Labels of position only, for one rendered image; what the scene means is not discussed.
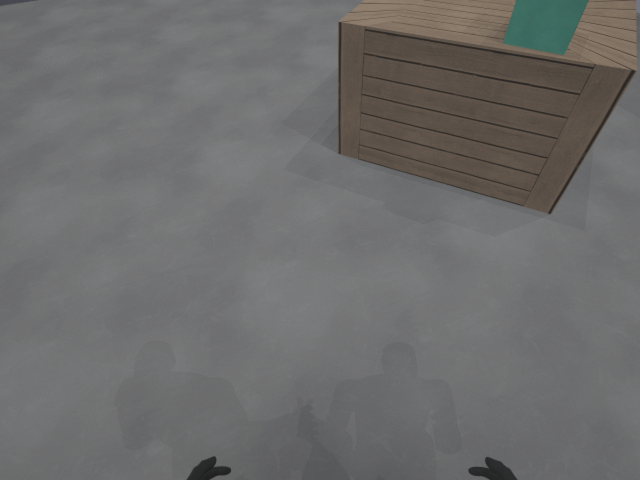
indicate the robot right hand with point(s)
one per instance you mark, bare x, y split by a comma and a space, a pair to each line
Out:
496, 470

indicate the pedestal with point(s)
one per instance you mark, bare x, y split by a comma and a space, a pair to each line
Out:
428, 88

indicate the carton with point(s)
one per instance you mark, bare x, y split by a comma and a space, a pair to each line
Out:
544, 25

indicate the robot left hand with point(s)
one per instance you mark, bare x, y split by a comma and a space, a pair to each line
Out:
206, 470

